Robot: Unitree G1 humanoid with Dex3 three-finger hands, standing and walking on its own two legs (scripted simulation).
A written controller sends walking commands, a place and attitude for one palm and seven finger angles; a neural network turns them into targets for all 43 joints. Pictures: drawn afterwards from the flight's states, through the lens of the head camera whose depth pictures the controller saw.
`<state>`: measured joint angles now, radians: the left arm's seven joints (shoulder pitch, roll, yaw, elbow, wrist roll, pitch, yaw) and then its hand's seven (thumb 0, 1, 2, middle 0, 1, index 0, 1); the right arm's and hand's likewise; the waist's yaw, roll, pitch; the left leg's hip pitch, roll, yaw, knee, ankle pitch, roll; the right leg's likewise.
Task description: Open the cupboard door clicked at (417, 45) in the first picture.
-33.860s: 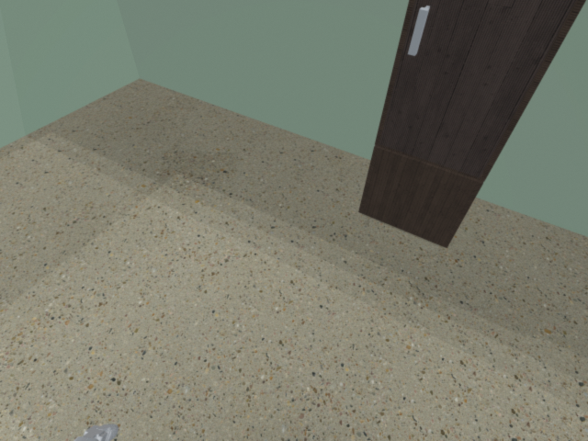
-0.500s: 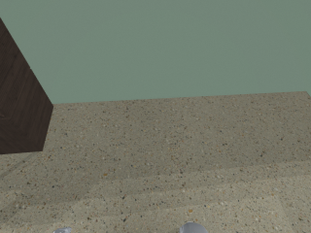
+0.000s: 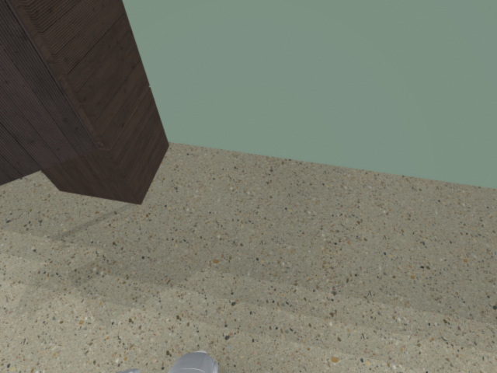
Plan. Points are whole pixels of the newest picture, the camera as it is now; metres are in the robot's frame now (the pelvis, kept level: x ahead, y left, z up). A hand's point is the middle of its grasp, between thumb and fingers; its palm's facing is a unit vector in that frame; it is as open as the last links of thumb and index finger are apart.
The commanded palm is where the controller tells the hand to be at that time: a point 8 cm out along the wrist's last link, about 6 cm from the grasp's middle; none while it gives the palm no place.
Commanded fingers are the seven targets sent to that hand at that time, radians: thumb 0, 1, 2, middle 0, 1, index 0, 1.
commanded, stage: turn to face it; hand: left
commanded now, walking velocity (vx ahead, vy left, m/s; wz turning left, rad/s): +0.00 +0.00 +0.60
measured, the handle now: out of the picture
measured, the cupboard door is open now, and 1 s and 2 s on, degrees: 42 42 42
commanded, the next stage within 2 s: take the last steps up to it in 0.84 s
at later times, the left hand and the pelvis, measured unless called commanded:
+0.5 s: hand out of the picture +0.07 +0.26 -0.16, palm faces +0.26 -0.93 -0.25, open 7.4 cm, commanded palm none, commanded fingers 0.00 0.90 0.90 -0.20 -0.30 -0.20 -0.30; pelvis +0.01 +0.03 +0.00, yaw +15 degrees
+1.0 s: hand out of the picture -0.04 +0.17 -0.16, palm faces +0.52 -0.82 -0.25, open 7.3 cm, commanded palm none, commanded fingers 0.00 0.90 0.90 -0.20 -0.30 -0.20 -0.30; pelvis +0.02 -0.01 +0.00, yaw +30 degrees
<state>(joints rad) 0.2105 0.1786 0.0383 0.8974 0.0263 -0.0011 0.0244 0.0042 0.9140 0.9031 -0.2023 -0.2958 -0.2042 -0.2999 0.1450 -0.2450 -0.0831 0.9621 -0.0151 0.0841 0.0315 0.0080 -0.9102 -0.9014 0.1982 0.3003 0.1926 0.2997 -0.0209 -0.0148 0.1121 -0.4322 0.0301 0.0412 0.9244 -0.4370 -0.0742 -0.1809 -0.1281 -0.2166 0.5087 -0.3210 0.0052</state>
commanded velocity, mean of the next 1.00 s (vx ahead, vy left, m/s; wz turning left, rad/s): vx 0.02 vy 0.01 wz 0.45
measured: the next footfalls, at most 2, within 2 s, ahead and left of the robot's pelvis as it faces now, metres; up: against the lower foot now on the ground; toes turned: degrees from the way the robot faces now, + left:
left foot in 0.12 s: +0.04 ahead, +0.13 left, +0.00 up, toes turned +9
right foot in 0.64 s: +0.09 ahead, -0.09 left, +0.00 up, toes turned +18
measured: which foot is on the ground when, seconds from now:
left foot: up 0.00-0.10, down 0.12-0.64, up 0.66-1.00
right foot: down 0.00-0.12, up 0.14-0.62, down 0.64-1.00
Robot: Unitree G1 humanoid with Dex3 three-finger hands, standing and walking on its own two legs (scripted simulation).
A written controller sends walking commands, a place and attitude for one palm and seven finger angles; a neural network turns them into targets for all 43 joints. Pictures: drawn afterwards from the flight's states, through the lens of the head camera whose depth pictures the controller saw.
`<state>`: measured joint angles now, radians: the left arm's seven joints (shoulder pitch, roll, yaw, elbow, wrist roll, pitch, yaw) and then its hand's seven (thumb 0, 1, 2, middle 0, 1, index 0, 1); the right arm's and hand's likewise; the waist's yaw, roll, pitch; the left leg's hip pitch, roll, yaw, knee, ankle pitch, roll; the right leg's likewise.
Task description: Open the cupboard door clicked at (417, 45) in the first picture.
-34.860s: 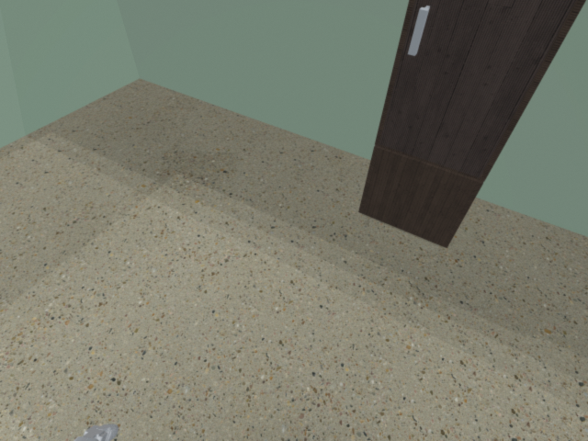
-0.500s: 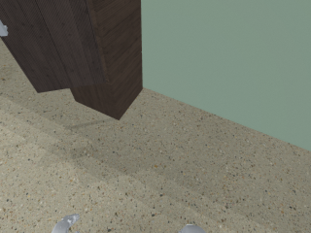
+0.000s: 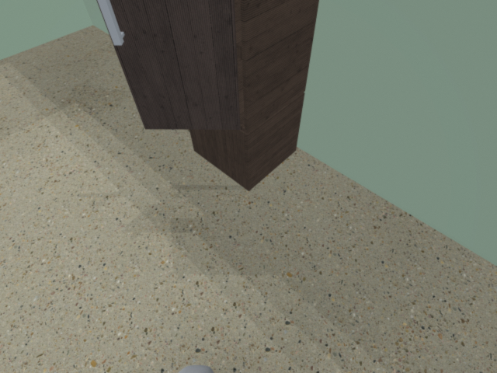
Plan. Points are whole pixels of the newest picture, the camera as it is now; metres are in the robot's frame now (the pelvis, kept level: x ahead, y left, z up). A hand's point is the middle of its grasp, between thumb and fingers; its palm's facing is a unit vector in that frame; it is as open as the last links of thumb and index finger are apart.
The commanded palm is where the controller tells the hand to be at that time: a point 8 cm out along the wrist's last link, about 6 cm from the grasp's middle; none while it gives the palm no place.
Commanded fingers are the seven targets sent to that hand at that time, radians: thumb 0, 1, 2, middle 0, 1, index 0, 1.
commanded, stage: take the last steps up to it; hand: left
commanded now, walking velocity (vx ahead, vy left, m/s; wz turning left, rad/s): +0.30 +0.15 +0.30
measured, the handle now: (113, 18) +0.97 +0.46 +0.09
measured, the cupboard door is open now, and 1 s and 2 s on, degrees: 42 42 42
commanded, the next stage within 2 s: come to a stop and stand still in 1.24 s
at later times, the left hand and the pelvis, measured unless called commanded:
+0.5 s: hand (120, 365) +0.15 +0.26 -0.17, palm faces +0.10 -0.98 -0.19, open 7.4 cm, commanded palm none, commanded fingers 0.00 0.90 0.90 -0.20 -0.30 -0.20 -0.30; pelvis +0.08 +0.07 +0.00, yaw +5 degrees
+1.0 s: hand (137, 321) +0.22 +0.24 -0.16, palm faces +0.21 -0.95 -0.22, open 7.2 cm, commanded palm none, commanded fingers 0.00 0.90 0.90 -0.20 -0.30 -0.20 -0.30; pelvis +0.26 +0.07 +0.01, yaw +8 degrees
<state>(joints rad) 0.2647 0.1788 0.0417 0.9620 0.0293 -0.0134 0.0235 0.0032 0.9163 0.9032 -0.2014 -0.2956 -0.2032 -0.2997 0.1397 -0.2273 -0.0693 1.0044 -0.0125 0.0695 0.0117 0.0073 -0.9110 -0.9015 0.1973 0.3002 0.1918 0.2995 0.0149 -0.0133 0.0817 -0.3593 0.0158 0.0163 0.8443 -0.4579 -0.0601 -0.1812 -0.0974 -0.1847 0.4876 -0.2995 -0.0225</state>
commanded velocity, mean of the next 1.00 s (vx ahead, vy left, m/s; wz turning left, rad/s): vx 0.30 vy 0.12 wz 0.07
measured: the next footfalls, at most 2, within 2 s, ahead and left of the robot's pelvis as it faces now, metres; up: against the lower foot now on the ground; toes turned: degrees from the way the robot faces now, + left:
left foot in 0.12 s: +0.02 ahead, +0.13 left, +0.00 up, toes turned +7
right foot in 0.64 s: +0.27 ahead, -0.02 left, +0.00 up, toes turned -1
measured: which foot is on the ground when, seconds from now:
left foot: up 0.00-0.10, down 0.12-0.66, up 0.68-1.00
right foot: down 0.00-0.12, up 0.14-0.62, down 0.64-1.00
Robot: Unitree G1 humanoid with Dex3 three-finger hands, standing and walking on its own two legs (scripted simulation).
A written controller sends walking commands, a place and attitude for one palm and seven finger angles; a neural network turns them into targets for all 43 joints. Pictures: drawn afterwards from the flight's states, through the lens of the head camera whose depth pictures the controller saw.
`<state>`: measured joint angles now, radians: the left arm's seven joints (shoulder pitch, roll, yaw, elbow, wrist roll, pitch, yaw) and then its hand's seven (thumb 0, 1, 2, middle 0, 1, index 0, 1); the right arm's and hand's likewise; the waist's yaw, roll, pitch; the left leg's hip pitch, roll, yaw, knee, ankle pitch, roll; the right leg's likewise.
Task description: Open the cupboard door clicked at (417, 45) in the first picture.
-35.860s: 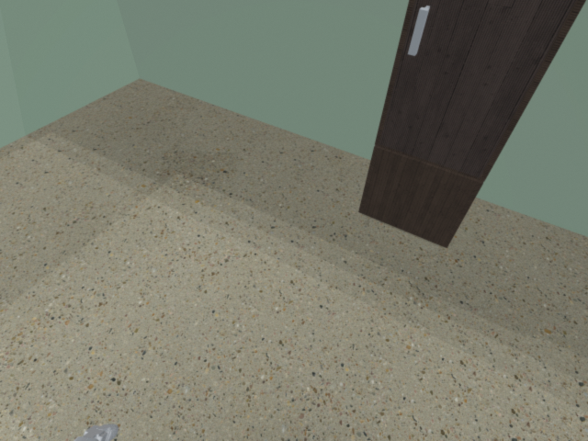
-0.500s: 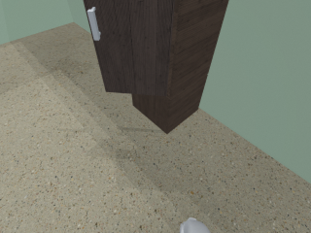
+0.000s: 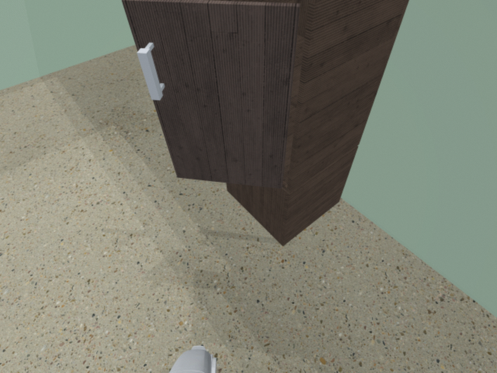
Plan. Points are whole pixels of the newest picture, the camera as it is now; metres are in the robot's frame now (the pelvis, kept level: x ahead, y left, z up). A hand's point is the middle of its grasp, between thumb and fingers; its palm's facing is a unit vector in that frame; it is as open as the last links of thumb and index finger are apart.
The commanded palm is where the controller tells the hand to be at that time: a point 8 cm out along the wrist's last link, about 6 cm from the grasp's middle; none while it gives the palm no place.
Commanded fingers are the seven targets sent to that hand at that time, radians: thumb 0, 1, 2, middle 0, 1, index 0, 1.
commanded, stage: take the last steps up to it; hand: left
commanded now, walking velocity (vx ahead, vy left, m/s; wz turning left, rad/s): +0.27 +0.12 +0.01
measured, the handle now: (153, 71) +0.76 +0.30 +0.08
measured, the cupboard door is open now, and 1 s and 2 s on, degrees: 42 42 42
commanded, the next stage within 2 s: come to a stop and stand still in 0.24 s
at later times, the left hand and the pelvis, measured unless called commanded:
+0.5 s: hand (126, 329) +0.22 +0.28 -0.19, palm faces +0.03 -0.98 -0.21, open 7.3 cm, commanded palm none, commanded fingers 0.00 0.90 0.90 -0.20 -0.30 -0.20 -0.30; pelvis +0.16 +0.09 -0.01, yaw -1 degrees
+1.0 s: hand (133, 332) +0.22 +0.26 -0.19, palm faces +0.01 -0.98 -0.21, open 7.3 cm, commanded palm none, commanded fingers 0.00 0.90 0.90 -0.20 -0.30 -0.20 -0.30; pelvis +0.15 +0.08 -0.02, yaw -2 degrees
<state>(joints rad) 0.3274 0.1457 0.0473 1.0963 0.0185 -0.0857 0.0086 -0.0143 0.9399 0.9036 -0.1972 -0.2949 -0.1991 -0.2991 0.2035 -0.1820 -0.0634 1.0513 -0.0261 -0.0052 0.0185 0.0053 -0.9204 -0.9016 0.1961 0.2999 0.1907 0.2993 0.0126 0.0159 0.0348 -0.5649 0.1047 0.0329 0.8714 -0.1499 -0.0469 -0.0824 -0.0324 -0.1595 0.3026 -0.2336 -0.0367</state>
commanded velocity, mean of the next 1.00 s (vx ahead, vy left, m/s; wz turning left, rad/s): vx -0.03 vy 0.01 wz -0.02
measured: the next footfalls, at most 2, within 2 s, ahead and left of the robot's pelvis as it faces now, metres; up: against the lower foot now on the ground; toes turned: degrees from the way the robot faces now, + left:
left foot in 0.20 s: +0.19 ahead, +0.17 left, +0.00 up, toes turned +7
right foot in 0.66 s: +0.21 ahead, -0.04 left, +0.00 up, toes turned -5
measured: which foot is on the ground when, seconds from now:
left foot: up 0.00-0.18, down 0.20-0.70, up 0.72-1.00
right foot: down 0.00-0.20, up 0.22-0.64, down 0.66-1.00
